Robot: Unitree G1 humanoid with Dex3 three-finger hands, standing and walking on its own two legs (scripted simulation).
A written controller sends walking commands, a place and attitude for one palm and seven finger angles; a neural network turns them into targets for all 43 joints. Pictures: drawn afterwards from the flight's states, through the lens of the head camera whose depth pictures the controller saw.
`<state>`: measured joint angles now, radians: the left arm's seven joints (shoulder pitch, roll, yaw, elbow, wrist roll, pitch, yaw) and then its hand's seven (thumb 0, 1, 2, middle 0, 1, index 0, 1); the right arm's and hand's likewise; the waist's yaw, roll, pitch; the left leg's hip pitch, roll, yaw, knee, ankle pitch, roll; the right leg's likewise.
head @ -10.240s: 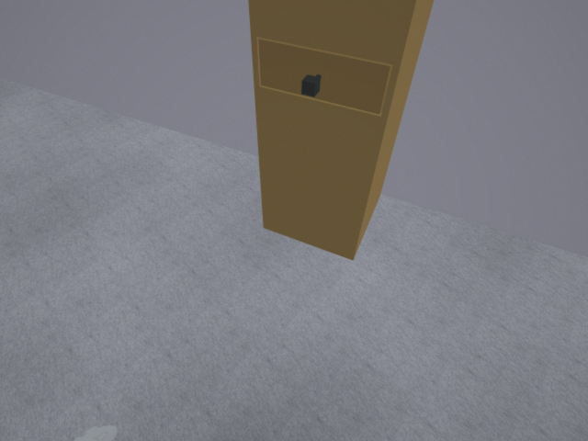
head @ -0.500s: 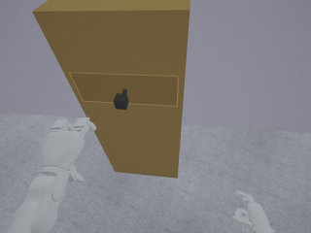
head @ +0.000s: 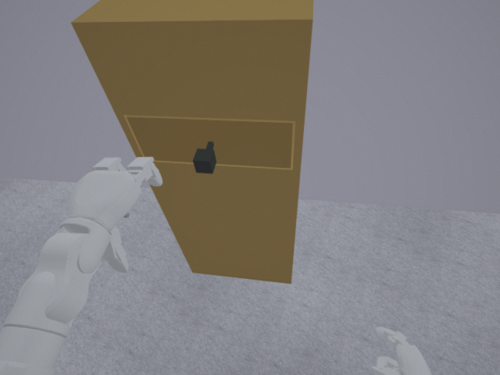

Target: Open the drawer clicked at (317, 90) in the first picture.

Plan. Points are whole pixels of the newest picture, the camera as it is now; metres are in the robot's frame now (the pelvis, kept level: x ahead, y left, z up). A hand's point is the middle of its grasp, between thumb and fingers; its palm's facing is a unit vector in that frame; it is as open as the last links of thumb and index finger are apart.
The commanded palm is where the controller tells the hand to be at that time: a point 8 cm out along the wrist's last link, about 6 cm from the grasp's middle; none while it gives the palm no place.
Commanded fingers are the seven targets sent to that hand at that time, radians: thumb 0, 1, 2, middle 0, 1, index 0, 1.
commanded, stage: raise the hand with hooked fingers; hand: left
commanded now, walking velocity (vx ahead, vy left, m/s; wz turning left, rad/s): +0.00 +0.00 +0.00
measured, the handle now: (207, 155) +0.56 +0.19 +0.00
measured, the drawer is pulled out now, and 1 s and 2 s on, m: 0.00 0.00 0.00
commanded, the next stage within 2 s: move the hooked fingers above the handle in 0.20 s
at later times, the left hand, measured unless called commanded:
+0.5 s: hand (137, 217) +0.31 +0.23 +0.10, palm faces +0.00 -0.06 -1.00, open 13.8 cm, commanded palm +0.31 +0.23 +0.16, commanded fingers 0.00 -0.50 0.30 -0.30 -1.20 -0.30 -1.20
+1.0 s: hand (164, 181) +0.40 +0.22 +0.08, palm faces -0.01 -0.04 -1.00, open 13.8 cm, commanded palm +0.38 +0.22 +0.14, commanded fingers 0.00 -0.50 0.30 -0.30 -1.20 -0.30 -1.20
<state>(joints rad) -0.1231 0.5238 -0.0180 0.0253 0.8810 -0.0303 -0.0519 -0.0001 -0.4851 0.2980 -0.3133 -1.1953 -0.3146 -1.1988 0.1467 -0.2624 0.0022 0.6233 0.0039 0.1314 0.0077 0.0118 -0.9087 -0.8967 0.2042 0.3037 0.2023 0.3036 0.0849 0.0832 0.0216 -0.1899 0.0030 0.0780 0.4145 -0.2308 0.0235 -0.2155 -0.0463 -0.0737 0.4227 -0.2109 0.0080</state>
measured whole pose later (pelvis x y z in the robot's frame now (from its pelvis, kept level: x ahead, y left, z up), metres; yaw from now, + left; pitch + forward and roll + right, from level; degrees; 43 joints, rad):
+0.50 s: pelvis -0.01 -0.01 +0.00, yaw +1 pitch +0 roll +0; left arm -0.21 0.51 -0.07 0.17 0.91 -0.06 0.00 0.00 -0.49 0.30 -0.32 -1.20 -0.32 -1.20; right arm 0.11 -0.26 0.00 0.64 0.01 0.10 -0.02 0.01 -0.91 -0.90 0.20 0.30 0.20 0.30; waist 0.09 0.08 0.02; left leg -0.20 0.01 0.06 0.41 -0.21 0.01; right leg -0.23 -0.04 -0.09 0.43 -0.21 -0.01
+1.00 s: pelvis +0.01 +0.00 +0.00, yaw -1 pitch +6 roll +0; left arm -0.45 0.48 -0.08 0.45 0.97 -0.08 0.07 0.00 -0.48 0.30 -0.32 -1.20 -0.32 -1.20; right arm 0.23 -0.27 -0.04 0.67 0.02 0.13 -0.02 0.01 -0.91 -0.90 0.20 0.30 0.20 0.30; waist 0.03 0.05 -0.02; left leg -0.30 0.01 0.09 0.46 -0.26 0.02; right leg -0.34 -0.04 -0.06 0.49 -0.24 0.00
